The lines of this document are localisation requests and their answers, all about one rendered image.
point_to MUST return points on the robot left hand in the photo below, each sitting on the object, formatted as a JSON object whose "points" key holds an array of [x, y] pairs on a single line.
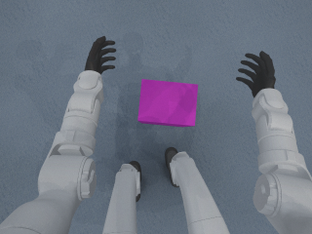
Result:
{"points": [[94, 61]]}

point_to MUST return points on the robot right hand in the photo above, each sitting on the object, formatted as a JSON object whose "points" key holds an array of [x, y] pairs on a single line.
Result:
{"points": [[263, 78]]}

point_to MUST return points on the robot right upper arm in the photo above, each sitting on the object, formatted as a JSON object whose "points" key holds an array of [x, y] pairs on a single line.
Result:
{"points": [[286, 201]]}

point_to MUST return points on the robot left forearm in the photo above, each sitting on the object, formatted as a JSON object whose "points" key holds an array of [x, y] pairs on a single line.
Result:
{"points": [[80, 121]]}

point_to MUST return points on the robot right forearm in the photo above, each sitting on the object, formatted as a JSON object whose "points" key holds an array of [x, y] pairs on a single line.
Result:
{"points": [[278, 152]]}

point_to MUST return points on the carton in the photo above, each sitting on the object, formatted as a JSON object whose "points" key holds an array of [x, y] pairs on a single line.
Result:
{"points": [[167, 103]]}

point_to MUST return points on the left robot thigh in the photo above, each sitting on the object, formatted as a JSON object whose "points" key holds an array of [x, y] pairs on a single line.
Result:
{"points": [[121, 217]]}

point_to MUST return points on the robot thigh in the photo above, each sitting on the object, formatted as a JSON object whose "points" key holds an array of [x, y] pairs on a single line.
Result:
{"points": [[201, 211], [121, 217]]}

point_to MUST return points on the robot left upper arm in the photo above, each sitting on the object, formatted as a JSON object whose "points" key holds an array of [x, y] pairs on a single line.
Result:
{"points": [[65, 181]]}

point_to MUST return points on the right robot thigh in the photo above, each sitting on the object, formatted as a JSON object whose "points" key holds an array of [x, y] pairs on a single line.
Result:
{"points": [[201, 211]]}

